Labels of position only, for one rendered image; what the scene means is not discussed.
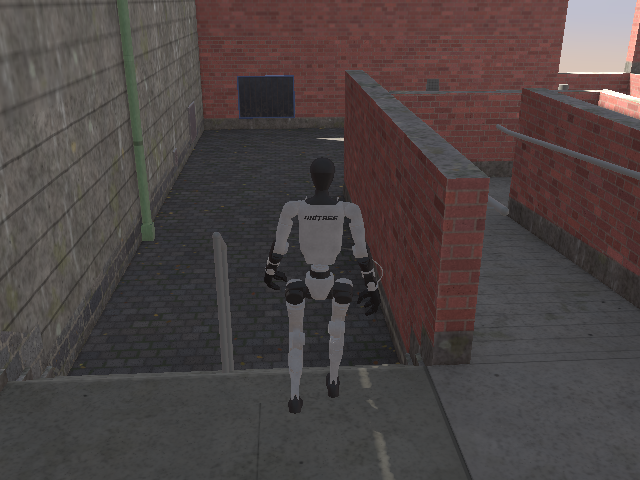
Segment stairs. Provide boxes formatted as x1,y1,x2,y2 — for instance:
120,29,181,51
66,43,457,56
33,364,414,380

